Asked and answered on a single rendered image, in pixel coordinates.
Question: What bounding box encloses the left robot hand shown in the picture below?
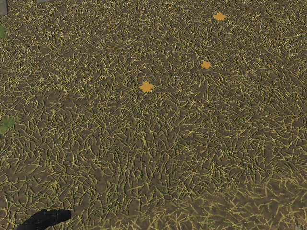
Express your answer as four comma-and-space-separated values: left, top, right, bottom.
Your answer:
13, 209, 72, 230

